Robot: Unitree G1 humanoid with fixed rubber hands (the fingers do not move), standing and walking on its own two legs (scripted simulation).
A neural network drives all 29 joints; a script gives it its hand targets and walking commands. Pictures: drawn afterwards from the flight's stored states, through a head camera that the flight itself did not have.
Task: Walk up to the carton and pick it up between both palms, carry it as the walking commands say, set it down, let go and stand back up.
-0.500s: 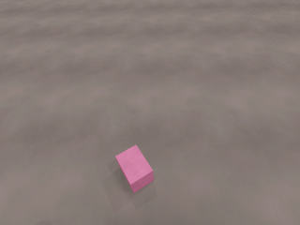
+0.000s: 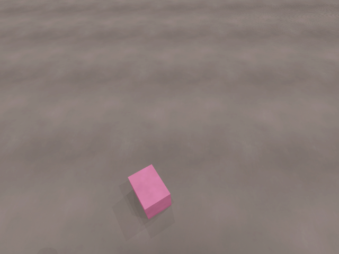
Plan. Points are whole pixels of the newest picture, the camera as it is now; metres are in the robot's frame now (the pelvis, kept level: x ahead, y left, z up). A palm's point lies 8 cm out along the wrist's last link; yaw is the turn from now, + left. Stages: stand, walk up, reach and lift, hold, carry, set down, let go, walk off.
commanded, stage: walk up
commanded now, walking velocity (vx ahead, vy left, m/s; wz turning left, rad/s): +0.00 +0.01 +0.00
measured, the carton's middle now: (150, 191) +0.54 +0.17 -0.69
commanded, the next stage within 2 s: none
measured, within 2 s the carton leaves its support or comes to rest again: neither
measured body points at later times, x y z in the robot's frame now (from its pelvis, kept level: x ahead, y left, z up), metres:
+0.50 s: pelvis +0.06 +0.04 -0.02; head +0.09 +0.08 +0.43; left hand -0.05 +0.27 -0.18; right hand +0.17 -0.22 -0.15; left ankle +0.10 +0.16 -0.74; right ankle -0.07 -0.12 -0.74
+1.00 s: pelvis +0.20 +0.05 +0.00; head +0.23 +0.09 +0.45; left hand +0.21 +0.31 -0.15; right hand +0.25 -0.18 -0.14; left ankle +0.11 +0.15 -0.74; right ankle +0.28 -0.07 -0.71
